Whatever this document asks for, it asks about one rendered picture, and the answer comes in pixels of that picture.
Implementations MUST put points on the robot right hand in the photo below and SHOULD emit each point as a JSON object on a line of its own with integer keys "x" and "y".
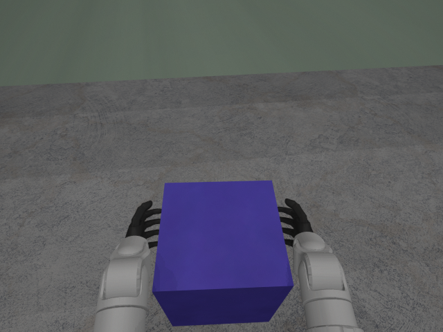
{"x": 299, "y": 220}

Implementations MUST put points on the right robot forearm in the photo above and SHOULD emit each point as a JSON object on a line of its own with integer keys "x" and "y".
{"x": 323, "y": 286}

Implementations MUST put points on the carton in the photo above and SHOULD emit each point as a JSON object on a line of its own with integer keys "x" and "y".
{"x": 221, "y": 256}

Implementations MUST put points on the left robot forearm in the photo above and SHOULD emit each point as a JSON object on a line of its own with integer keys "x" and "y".
{"x": 123, "y": 293}

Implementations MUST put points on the robot left hand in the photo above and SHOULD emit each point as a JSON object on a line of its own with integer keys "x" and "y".
{"x": 138, "y": 225}

